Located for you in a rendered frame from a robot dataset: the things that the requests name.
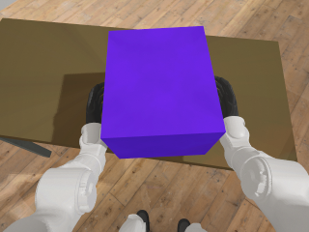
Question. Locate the carton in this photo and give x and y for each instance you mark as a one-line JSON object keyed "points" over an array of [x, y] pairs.
{"points": [[160, 97]]}

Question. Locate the left robot forearm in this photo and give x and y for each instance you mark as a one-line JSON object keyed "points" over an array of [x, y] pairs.
{"points": [[91, 155]]}

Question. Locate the right robot upper arm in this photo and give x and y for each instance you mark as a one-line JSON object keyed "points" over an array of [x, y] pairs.
{"points": [[280, 188]]}

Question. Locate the right robot hand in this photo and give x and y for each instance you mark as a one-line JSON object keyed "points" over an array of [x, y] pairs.
{"points": [[227, 98]]}

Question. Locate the robot right foot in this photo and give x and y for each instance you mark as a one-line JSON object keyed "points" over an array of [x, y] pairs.
{"points": [[183, 224]]}

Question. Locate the left robot shin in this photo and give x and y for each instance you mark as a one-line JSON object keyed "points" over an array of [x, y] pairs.
{"points": [[134, 216]]}

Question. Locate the left robot upper arm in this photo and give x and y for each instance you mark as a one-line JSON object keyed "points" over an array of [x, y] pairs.
{"points": [[64, 194]]}

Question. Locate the left robot hand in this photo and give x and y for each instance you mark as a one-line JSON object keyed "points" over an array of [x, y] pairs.
{"points": [[94, 106]]}

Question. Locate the right robot forearm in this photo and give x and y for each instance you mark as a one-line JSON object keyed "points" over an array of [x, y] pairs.
{"points": [[237, 149]]}

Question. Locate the table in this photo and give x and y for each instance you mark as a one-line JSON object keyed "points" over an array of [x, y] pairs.
{"points": [[48, 69]]}

